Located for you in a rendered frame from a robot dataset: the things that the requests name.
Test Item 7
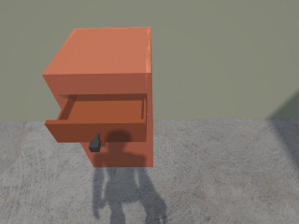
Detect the handle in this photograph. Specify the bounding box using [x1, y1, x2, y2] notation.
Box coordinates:
[89, 133, 101, 152]

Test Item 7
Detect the drawer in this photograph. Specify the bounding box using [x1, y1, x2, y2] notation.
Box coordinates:
[44, 93, 148, 143]

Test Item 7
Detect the cabinet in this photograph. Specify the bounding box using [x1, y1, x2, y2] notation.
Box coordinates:
[42, 26, 153, 168]

